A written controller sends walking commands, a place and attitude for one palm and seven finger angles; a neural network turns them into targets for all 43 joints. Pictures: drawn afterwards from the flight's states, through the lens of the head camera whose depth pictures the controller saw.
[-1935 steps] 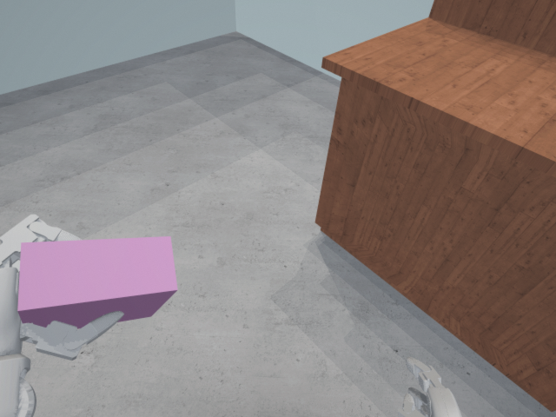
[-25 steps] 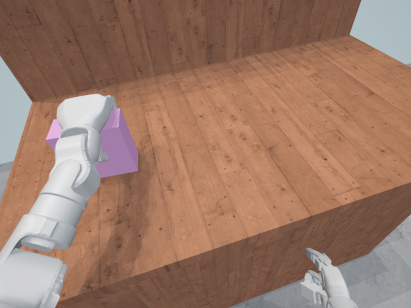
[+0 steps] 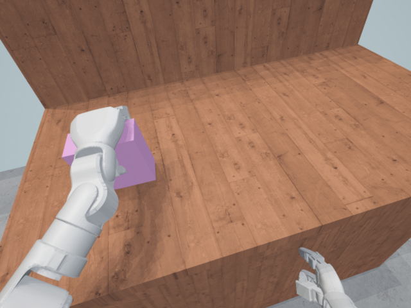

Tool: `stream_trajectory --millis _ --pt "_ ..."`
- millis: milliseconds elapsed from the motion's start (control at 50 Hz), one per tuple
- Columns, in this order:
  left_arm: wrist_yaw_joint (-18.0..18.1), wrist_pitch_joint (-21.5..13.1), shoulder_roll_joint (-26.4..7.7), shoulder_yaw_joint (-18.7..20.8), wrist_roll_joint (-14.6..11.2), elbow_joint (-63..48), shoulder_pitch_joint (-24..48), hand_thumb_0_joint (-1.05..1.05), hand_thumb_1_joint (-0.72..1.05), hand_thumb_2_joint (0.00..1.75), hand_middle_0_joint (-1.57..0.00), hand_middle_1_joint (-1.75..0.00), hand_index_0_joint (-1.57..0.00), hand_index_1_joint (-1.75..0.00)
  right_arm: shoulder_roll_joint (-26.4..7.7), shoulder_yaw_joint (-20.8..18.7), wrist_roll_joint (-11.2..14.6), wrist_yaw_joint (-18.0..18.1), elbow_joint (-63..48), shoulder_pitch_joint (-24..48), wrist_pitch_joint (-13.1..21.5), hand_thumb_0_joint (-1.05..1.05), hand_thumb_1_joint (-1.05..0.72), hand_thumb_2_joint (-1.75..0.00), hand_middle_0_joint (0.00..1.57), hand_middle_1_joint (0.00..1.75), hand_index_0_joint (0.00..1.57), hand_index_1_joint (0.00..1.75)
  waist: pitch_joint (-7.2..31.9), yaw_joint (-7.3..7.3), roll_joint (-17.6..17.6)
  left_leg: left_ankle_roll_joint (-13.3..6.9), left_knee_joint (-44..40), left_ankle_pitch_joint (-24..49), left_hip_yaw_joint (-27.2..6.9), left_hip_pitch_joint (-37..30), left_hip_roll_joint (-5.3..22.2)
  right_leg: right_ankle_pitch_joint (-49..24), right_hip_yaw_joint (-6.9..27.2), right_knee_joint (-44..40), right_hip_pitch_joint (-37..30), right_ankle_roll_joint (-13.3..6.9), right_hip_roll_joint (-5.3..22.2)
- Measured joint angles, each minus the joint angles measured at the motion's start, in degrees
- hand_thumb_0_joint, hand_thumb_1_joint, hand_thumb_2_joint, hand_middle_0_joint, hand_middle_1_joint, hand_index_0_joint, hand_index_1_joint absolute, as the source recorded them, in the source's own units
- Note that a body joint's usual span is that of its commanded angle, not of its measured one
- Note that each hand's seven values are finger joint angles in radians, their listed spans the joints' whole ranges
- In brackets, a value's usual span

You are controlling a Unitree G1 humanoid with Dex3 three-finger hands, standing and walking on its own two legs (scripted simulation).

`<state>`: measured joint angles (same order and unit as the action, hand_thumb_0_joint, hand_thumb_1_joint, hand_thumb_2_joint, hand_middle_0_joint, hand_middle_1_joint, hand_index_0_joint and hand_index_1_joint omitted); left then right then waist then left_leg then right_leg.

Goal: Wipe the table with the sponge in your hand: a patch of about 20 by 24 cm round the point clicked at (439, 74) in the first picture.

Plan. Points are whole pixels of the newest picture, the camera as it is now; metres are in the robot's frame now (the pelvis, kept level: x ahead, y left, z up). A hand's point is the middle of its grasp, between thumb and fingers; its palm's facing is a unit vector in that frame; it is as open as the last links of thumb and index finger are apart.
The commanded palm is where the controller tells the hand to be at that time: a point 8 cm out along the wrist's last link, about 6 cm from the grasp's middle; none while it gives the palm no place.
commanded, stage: wipe back along the middle lane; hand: left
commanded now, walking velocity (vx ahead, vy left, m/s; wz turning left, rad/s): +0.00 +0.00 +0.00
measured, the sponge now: (119, 164) +0.35 +0.25 +0.11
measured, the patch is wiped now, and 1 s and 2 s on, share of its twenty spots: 0.20 0.25 0.25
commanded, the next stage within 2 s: slide across to the third lane in 1.98 s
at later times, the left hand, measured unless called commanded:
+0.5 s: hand (115, 164) +0.30 +0.21 +0.16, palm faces +0.22 -0.09 -0.97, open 10.0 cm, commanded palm +0.25 +0.20 +0.18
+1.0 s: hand (115, 186) +0.25 +0.19 +0.17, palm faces +0.35 -0.20 -0.92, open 10.0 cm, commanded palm +0.20 +0.17 +0.18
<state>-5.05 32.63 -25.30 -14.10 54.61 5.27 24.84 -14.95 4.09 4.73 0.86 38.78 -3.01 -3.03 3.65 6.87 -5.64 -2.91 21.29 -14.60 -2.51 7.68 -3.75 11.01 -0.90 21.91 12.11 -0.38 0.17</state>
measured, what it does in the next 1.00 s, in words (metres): stands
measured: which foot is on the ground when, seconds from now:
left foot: down 0.00-1.00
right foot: down 0.00-1.00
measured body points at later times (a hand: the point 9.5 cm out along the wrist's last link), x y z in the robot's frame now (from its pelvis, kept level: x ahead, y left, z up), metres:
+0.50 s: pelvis -0.01 -0.01 +0.00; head -0.03 -0.06 +0.44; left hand +0.28 +0.22 +0.21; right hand +0.23 -0.21 -0.09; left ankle -0.04 +0.09 -0.74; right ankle +0.00 -0.12 -0.74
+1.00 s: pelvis -0.02 -0.03 -0.01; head -0.05 -0.07 +0.44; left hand +0.23 +0.20 +0.22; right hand +0.22 -0.22 -0.08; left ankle -0.04 +0.09 -0.74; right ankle +0.00 -0.12 -0.74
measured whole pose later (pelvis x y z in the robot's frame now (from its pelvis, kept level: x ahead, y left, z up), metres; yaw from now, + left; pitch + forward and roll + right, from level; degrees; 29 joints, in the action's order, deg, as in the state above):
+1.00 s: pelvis -0.02 -0.03 -0.01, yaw -2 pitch -2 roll +0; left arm 1.8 35.7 -22.5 -9.3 52.0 -23.4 -0.3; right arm -14.7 4.3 5.3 -0.7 34.6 -2.2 -7.4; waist 4.0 6.7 -6.1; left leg -0.8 27.2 -17.3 -1.0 7.9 -1.1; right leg 12.5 0.1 27.4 12.9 -2.6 -2.7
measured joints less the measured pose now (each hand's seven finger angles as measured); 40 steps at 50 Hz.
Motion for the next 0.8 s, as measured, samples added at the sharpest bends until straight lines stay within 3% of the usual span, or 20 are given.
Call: stream_trajectory --millis 260,800 --pt "0.18 4.15 -0.26 0.69 0.58 -6.66 -5.61 0.02 -0.47 1.08 -0.69 -1.38 -0.71 -1.38 0.25 0.92 0.35 -0.7 -1.15 0.81 -2.07 0.01 -0.9 -0.9 0.2 0.3 0.2 0.3 0.48 -0.74 0.07 0.32 1.56 -0.72 1.14 0.22 0.68 0.26 1.0 1.68 0.68 -0.4 -0.79" --pt "5.27 3.28 2.18 3.26 -0.68 -23.8 -21.26 0.04 -0.45 1.06 -0.64 -1.4 -0.7 -1.37 0.44 0.36 0.56 -2.15 -3.17 0.67 -4.01 0.01 -0.9 -0.9 0.19 0.29 0.2 0.3 0.93 -0.09 -0.97 1.66 4.99 -2.46 1.47 0.51 2.15 1.55 1.06 4.91 1.17 -1.72 -2.3"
